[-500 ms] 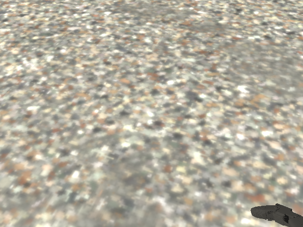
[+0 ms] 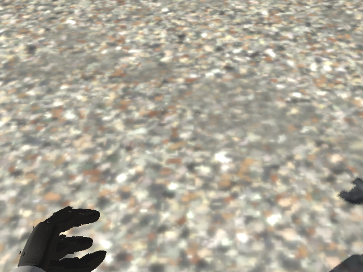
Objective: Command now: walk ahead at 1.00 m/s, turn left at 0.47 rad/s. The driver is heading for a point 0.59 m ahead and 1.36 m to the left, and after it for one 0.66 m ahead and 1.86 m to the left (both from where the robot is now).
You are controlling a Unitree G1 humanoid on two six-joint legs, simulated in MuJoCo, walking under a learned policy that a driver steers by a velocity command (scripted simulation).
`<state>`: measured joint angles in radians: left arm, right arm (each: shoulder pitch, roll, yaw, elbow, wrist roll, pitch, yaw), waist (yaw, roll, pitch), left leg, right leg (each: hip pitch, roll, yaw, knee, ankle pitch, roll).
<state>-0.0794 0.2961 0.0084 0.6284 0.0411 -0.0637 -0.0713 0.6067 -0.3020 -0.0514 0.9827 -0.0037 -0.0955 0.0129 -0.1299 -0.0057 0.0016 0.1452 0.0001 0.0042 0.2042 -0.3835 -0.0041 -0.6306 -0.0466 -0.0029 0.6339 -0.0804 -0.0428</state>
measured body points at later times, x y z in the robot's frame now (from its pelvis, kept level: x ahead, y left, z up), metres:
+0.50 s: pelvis +0.43 +0.05 -0.03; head +0.47 +0.08 +0.42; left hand +0.38 +0.33 -0.15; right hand +0.72 -0.13 -0.11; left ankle +0.56 +0.12 -0.73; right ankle +0.27 -0.15 -0.61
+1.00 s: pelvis +0.70 +0.11 +0.00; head +0.69 +0.13 +0.45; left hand +0.62 +0.45 -0.07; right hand +1.00 +0.01 -0.08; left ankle +0.56 +0.12 -0.72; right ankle +0.84 +0.09 -0.73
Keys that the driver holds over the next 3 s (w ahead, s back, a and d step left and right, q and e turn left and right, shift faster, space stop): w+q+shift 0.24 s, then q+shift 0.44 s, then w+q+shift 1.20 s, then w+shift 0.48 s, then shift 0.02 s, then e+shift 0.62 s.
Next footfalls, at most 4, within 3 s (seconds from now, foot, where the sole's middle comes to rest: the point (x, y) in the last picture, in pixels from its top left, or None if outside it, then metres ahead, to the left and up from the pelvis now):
0.04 right None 0.23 -0.12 -0.76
0.44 left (136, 246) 0.60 0.13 -0.76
0.96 right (135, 185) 0.86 0.12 -0.76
1.50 left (33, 196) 0.86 0.54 -0.76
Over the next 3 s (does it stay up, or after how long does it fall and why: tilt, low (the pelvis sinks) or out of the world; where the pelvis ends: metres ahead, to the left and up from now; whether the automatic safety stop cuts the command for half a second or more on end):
stays up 0.58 1.56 0.01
